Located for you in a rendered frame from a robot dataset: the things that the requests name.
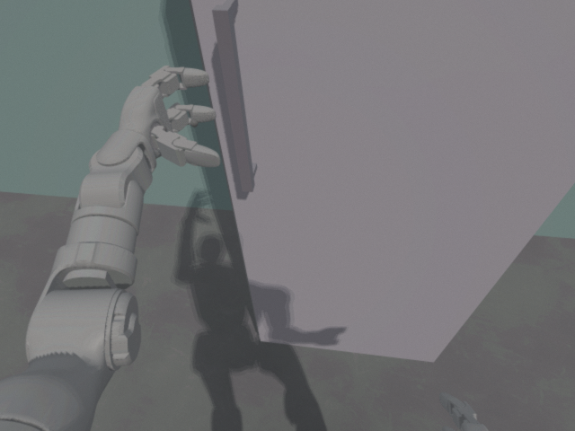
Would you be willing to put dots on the left robot hand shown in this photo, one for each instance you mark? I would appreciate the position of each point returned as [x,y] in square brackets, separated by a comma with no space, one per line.
[144,112]

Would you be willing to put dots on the handle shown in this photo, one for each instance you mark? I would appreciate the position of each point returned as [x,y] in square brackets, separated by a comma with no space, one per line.
[226,41]

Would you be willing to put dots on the fridge door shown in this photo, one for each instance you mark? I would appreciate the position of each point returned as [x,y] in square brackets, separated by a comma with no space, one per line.
[406,150]

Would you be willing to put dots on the right robot hand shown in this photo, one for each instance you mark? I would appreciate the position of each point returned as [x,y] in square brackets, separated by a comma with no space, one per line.
[462,413]

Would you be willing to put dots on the robot left upper arm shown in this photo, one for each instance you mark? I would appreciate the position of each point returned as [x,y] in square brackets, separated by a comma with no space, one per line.
[79,338]

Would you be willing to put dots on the left robot forearm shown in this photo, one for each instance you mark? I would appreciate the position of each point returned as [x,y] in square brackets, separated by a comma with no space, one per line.
[99,250]

